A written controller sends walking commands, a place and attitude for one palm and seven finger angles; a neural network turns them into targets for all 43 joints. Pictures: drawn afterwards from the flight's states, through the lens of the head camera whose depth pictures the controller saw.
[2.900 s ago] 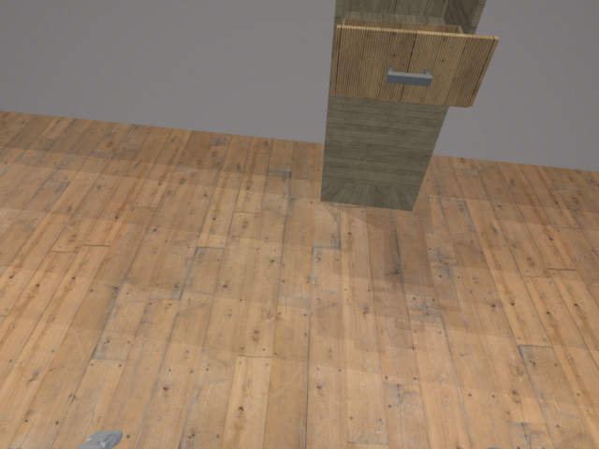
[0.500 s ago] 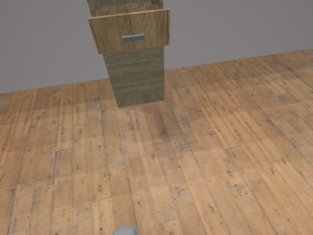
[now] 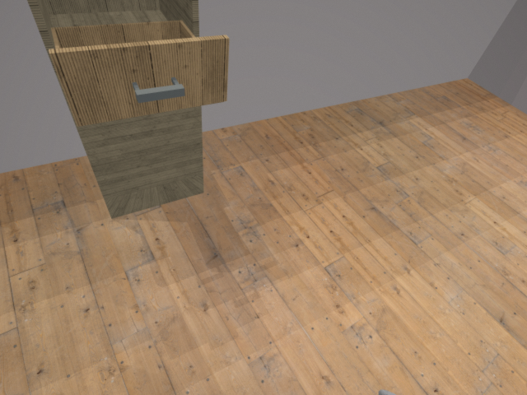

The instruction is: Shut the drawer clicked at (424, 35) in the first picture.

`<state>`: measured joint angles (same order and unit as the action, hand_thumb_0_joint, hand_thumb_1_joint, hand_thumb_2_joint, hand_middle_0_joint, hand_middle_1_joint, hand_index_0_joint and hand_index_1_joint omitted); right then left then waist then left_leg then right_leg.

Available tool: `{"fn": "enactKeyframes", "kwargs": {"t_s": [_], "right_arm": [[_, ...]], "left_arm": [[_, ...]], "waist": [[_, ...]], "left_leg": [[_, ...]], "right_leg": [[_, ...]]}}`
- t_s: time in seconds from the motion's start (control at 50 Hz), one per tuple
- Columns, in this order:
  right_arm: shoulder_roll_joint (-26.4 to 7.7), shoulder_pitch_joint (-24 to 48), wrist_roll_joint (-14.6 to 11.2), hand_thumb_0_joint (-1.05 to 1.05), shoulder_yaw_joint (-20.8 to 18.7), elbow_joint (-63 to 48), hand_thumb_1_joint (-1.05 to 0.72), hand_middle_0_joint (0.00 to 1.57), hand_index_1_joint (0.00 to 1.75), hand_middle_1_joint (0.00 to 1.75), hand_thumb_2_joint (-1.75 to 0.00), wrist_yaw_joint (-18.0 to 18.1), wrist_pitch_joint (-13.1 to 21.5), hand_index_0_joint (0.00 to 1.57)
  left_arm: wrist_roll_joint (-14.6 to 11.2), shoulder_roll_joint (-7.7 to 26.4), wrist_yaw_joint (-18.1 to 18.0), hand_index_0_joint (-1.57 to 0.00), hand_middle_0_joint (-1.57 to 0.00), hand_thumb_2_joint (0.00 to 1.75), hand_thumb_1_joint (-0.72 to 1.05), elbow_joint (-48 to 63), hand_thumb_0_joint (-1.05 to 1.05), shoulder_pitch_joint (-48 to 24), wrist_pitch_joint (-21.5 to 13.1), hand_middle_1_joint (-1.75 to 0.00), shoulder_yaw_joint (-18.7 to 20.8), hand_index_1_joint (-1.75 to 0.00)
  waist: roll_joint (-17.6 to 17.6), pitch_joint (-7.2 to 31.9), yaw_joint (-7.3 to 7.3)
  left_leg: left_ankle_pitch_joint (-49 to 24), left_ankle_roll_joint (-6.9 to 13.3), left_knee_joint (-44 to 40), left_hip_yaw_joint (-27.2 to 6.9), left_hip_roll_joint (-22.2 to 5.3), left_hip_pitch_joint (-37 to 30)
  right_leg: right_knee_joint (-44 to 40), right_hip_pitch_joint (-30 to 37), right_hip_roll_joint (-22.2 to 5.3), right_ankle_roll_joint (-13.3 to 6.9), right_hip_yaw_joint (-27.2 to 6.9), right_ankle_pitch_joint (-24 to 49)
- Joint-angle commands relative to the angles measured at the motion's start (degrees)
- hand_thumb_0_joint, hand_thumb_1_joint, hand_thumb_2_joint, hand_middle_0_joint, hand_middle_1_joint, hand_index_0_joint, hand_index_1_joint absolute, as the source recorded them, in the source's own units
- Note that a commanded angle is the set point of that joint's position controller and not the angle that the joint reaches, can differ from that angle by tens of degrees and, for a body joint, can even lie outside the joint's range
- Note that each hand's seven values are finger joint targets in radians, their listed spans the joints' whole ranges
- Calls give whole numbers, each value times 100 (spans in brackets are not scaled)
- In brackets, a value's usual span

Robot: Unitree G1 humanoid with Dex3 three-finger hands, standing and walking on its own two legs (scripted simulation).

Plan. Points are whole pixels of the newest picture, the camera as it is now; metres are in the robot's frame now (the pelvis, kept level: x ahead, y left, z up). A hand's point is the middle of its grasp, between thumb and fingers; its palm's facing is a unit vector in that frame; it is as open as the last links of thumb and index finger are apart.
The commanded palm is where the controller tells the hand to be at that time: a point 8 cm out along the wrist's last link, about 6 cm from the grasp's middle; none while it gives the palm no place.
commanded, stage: walk to a spot facing it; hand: left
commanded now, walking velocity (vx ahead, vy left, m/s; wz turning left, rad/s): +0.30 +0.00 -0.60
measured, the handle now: (158, 88) +0.74 +0.34 +0.04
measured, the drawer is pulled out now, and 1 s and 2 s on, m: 0.30 0.30 0.30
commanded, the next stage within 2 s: none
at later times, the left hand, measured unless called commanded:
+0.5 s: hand (200, 301) +0.32 +0.14 -0.18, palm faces -0.34 -0.94 -0.07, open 7.4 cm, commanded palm none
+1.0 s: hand (177, 232) +0.48 +0.24 -0.18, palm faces -0.47 -0.85 -0.25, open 7.4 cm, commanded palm none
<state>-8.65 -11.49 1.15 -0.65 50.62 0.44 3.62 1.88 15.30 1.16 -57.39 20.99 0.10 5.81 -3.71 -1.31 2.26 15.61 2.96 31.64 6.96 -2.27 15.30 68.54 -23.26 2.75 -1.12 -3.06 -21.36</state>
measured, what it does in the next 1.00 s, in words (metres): walks ahead, turning right: right foot, then left foot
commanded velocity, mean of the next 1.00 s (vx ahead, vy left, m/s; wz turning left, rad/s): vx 0.06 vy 0.00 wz -0.60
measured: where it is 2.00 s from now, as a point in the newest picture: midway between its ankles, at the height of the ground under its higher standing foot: (234, 364)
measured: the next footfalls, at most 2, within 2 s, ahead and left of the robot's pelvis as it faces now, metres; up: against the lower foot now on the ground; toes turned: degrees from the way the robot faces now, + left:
right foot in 0.54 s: +0.24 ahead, -0.03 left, +0.00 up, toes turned -28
left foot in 0.94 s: +0.45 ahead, +0.15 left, +0.00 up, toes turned -29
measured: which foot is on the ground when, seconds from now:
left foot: down 0.00-0.52, up 0.54-0.92, down 0.94-1.00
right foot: up 0.00-0.52, down 0.54-0.96, up 0.98-1.00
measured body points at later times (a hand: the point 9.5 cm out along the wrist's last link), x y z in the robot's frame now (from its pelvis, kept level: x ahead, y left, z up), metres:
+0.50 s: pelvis +0.17 +0.03 -0.01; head +0.23 +0.05 +0.44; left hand +0.34 +0.19 -0.17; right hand -0.02 -0.10 -0.13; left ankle +0.03 +0.08 -0.72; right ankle +0.21 -0.03 -0.71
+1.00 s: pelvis +0.32 +0.07 -0.01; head +0.38 +0.07 +0.43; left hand +0.51 +0.28 -0.17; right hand +0.33 -0.22 -0.12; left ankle +0.42 +0.17 -0.74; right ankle +0.20 +0.00 -0.70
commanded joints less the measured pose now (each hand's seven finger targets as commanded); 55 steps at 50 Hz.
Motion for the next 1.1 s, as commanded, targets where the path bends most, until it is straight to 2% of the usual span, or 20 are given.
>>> {"fn": "enactKeyframes", "kwargs": {"t_s": [0.0,0.12,0.24,0.34,0.42,0.48,0.5,0.52,0.54,0.56,0.58,0.64,0.72,0.84,0.88,0.9,0.94,0.96,1.02,1.08], "right_arm": [[-734,-610,-38,0,-215,100,-90,20,30,30,-90,121,188,20],[-606,-1442,-69,0,-155,539,-90,20,30,30,-90,199,247,20],[-532,-2081,-34,0,-101,897,-90,20,30,30,-90,270,221,20],[-517,-2316,-1,0,-96,1082,-90,20,30,30,-90,306,55,20],[-795,-2095,-58,0,-259,959,-90,20,30,30,-90,267,-67,20],[-844,-1570,-139,0,-330,625,-90,20,30,30,-90,165,-106,20],[-487,-1460,-214,0,-274,361,-90,20,30,30,-90,150,-115,20],[-488,-1044,-161,0,-313,133,-90,20,30,30,-90,214,-99,20],[-494,-885,-121,0,-348,19,-90,20,30,30,-90,227,-160,20],[-354,-926,-101,0,-333,-58,-90,20,30,30,-90,158,-228,20],[-335,-1024,-70,0,-328,51,-90,20,30,30,-90,128,-325,20],[-428,-958,6,0,-319,81,-90,20,30,30,-90,168,-476,20],[-395,-341,1,0,-262,-52,-90,20,30,30,-90,119,-463,20],[-730,481,-55,0,-267,-471,-90,20,30,30,-90,125,-349,20],[-859,311,-77,0,-308,-468,-90,20,30,30,-90,147,-323,20],[-1052,-101,-58,0,-353,-366,-90,20,30,30,-90,161,-298,20],[-1940,-677,-17,0,-511,-328,-90,20,30,30,-90,146,-280,20],[-1673,-538,-14,0,-416,-368,-90,20,30,30,-90,133,-324,20],[-1245,181,40,0,-315,-570,-90,20,30,30,-90,153,-310,20],[-1189,88,22,0,-339,-508,-90,20,30,30,-90,134,-300,20]], "left_arm": [[17,-86,117,-20,-20,90,90,392,0,245,11,-30,-2,-30],[33,-187,82,-20,-20,90,90,497,0,-303,178,-30,-13,-30],[-7,-249,96,-20,-20,90,90,645,0,-1162,188,-30,-76,-30],[-40,-375,63,-20,-20,90,90,720,0,-1653,175,-30,-181,-30],[-24,-162,-16,-20,-20,90,90,612,0,-1071,105,-30,-118,-30],[7,373,-87,-20,-20,90,90,280,0,203,-68,-30,44,-30],[-42,712,-139,-20,-20,90,90,201,0,644,-136,-30,87,-30],[-211,872,-206,-20,-20,90,90,248,0,424,-102,-30,88,-30],[-217,753,-267,-20,-20,90,90,386,0,59,-53,-30,55,-30],[-209,634,-281,-20,-20,90,90,545,0,-311,-79,-30,25,-30],[-195,481,-307,-20,-20,90,90,582,0,-664,-115,-30,10,-30],[-90,342,-325,-20,-20,90,90,690,0,-906,-159,-30,-24,-30],[-78,525,-222,-20,-20,90,90,661,0,-675,-124,-30,45,-30],[-55,777,-194,-20,-20,90,90,839,0,-588,26,-30,152,-30],[-67,801,-214,-20,-20,90,90,882,0,-680,70,-30,160,-30],[-113,745,-223,-20,-20,90,90,957,0,-825,86,-30,145,-30],[-173,262,-176,-20,-20,90,90,1088,0,-418,42,-30,25,-30],[-92,500,-215,-20,-20,90,90,930,0,-265,82,-30,63,-30],[-56,461,-100,-20,-20,90,90,970,0,-569,172,-30,117,-30],[-81,313,11,-20,-20,90,90,1009,0,-626,247,-30,68,-30]], "waist": [[1235,-268,55],[954,-357,-32],[945,-576,-270],[1131,-688,-356],[1606,-158,-41],[1379,426,609],[147,988,674],[87,1043,494],[463,393,293],[712,88,23],[331,-8,-265],[76,-100,-505],[-105,198,-323],[-801,576,-13],[-682,677,-147],[-382,883,-382],[2050,1416,-456],[1383,1206,-376],[1630,249,-176],[1602,255,-186]], "left_leg": [[-816,-425,-1988,-887,-1376,-405],[-2927,-956,-1782,-139,-1318,-991],[-4158,-798,-1618,213,-1431,-1912],[-6205,-739,-1215,907,-1261,-2119],[-8079,-569,26,1214,-1418,-2110],[-5345,-466,2708,984,-1521,-411],[915,-621,4639,878,-492,1408],[2112,-628,5495,-27,-194,1956],[1508,-548,5278,-569,-438,1988],[1069,-569,4945,-761,-558,1927],[763,-631,4595,-764,-670,1790],[832,-748,3784,-724,-686,1377],[401,-858,2495,-416,-432,1280],[433,-837,959,-266,-57,894],[-44,-787,2,-260,-10,268],[-1024,-691,-820,-358,-260,-686],[-5387,481,-649,-2431,-2875,-2494],[-5177,597,-637,-1949,-2731,-1876],[-4006,273,-893,-902,-1928,-966],[-3464,179,-979,-264,-1651,-1029]], "right_leg": [[613,-1199,-540,111,24,985],[735,-1968,-523,201,128,1614],[-17,-2503,-482,169,548,1479],[-1616,-1662,-146,-5,1391,1032],[-2538,-364,291,-249,1851,655],[-3876,2214,-353,-681,1055,1471],[-4084,3747,-1962,-1472,-1363,4359],[-4215,3462,-2640,-1914,-2193,6340],[-4433,2731,-2490,-1837,-1457,5982],[-4595,2097,-2162,-969,-1196,5350],[-4797,1627,-1905,-566,-1070,4715],[-4837,707,-1702,-1060,-723,4547],[-4440,1022,-1087,-942,-630,4741],[-3825,1755,-977,-731,-1092,5045],[-3465,1625,-919,-533,-1205,4759],[-3027,1181,-760,-276,-1015,4132],[-453,-913,92,371,-13,-1650],[294,-733,-150,415,-258,-1602],[715,-995,-395,533,-15,-813],[364,-922,-461,583,332,-373]]}}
